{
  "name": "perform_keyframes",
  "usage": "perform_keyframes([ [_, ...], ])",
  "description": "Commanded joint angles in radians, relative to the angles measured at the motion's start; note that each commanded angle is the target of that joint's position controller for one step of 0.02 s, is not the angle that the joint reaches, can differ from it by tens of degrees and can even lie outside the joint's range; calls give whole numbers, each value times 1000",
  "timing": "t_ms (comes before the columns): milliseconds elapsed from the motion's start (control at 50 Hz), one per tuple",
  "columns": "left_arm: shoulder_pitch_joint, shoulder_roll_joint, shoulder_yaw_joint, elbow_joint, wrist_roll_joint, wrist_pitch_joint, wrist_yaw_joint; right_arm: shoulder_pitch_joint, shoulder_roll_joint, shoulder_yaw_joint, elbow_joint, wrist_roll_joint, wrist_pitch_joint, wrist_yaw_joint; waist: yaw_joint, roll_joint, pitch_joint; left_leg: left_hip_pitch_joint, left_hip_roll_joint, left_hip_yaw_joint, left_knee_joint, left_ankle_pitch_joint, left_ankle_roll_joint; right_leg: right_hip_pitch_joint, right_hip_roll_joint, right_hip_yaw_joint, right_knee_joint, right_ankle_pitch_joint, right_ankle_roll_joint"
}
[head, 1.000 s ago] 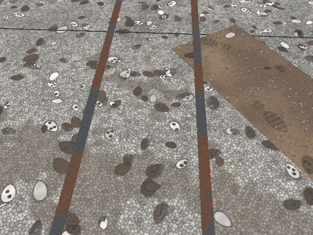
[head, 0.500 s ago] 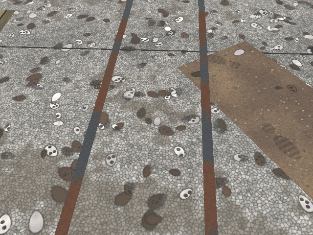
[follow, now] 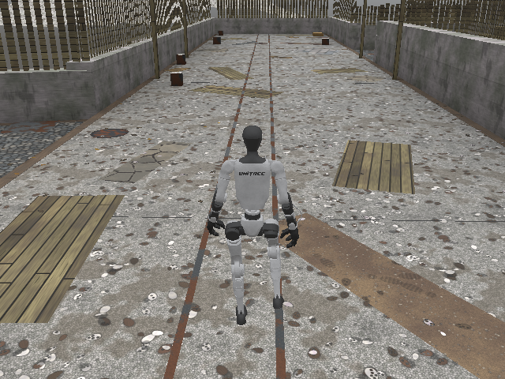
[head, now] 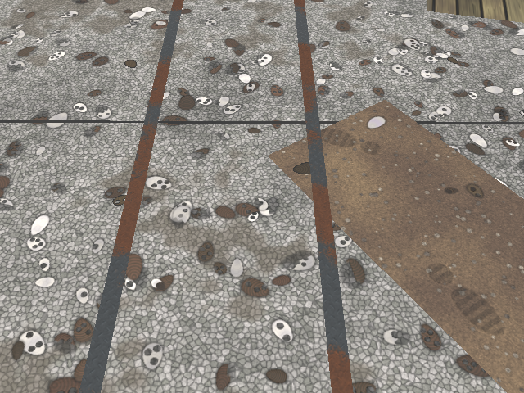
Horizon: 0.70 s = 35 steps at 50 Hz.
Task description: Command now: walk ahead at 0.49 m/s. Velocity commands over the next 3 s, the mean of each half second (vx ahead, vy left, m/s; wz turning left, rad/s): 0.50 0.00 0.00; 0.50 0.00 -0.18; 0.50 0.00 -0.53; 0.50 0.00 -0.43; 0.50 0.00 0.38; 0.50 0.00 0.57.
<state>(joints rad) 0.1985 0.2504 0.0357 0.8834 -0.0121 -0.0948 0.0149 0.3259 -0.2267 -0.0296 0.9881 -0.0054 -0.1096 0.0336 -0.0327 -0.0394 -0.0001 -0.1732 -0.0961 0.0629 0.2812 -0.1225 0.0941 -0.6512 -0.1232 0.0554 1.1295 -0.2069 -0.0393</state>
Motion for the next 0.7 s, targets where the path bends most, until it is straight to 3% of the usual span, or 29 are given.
perform_keyframes([
  [20, 33, 42, 11, -43, 12, 5, 6, -42, -135, -22, -57, 2, -17, -19, 47, 73, 55, -101, 285, -217, -201, 60, 173, -23, -43, 4, -149, 156, 27],
  [100, -126, 29, 6, -83, 3, -5, -5, 37, -161, -27, -39, 18, -4, -33, -12, 77, 54, -20, 267, -164, -182, 77, 126, 11, 2, -34, -427, 305, 36],
  [200, -250, 43, 3, -133, -11, -15, -34, 111, -170, -31, -5, 26, 16, -34, -50, 94, 80, 139, 327, -183, -109, 51, 111, 8, 31, -43, -575, 219, 16],
  [240, -228, 65, 10, -139, -11, -24, -45, 102, -182, -37, -4, 27, 27, -37, -23, 108, 67, 183, 351, -196, -54, 98, 96, 64, 47, -51, -617, 140, -12],
  [260, -174, 83, 19, -128, -10, -28, -46, 83, -189, -39, -7, 26, 33, -37, 13, 118, 40, 184, 345, -187, 7, 209, 83, 150, 70, -72, -638, 113, -29],
  [280, -49, 117, 40, -90, -8, -30, -43, 65, -178, -34, -14, 22, 38, -37, 78, 110, -31, 165, 299, -148, 153, 371, 60, 315, 103, -97, -662, 104, -53],
  [300, 154, 188, 68, -38, -2, -32, -36, 52, -140, -18, -35, 8, 37, -37, 156, 59, -173, 26, 239, -91, 419, 350, 25, 606, 18, -2, -635, 130, -109],
  [320, 293, 303, 97, -12, 14, -24, -33, 147, -27, 17, -54, 4, 16, -28, 147, -186, -319, -398, 74, -8, 828, -13, -57, 1015, -232, 420, -687, 28, -262],
  [340, 312, 228, 76, -6, 12, -22, -37, 151, -58, 14, -40, 20, -11, -24, 151, -219, -381, -549, 50, -157, 997, -424, -48, 1059, -290, 683, -825, -58, -301],
  [360, 220, 165, 54, -21, 7, -24, -38, 63, -156, -13, -64, 46, -25, -20, 132, -146, -232, -633, 114, -181, 1061, -367, -25, 935, -257, 550, -834, -67, -245],
  [380, 122, 127, 41, -46, 5, -22, -38, -2, -164, -16, -81, 48, -27, -23, 100, -77, -147, -614, 170, -151, 1031, -268, -19, 789, -216, 401, -853, 3, -211],
  [400, 54, 96, 30, -56, 7, -20, -44, -36, -149, -19, -86, 34, -20, -29, 73, -21, -81, -575, 204, -135, 966, -196, -25, 658, -171, 302, -893, 70, -194],
  [420, 23, 73, 23, -57, 13, -23, -48, -29, -135, -25, -85, 24, -6, -34, 40, -32, -48, -513, 233, -137, 905, -147, -29, 569, -131, 227, -930, 114, -174],
  [460, 39, 72, 24, -35, 16, -27, -53, 5, -90, -22, -74, 20, 20, -37, 13, -42, -28, -449, 238, -121, 862, -101, -44, 489, -96, 149, -973, 197, -180],
  [500, 79, 101, 32, -10, 18, -30, -45, -28, -89, -26, -90, 16, 30, -40, 8, -25, -4, -495, 241, -116, 800, -37, -59, 489, -92, 101, -992, 289, -191],
  [560, 130, 113, 34, 14, 15, -21, -27, -147, -83, -29, -132, 9, 29, -39, 32, -15, 21, -568, 241, -112, 628, 96, -75, 530, -87, 58, -1004, 332, -182],
  [620, 168, 124, 35, 31, 8, -15, -16, -256, -66, -23, -161, 13, 22, -30, 64, -21, 43, -534, 216, -88, 446, 216, -74, 542, -67, 15, -1021, 285, -160],
  [700, 246, 131, 38, 72, -2, -4, -11, -381, -67, -17, -201, 21, 15, -14, 105, -17, 86, -535, 189, -75, 314, 217, -66, 631, -96, 23, -1003, 241, -157],
])
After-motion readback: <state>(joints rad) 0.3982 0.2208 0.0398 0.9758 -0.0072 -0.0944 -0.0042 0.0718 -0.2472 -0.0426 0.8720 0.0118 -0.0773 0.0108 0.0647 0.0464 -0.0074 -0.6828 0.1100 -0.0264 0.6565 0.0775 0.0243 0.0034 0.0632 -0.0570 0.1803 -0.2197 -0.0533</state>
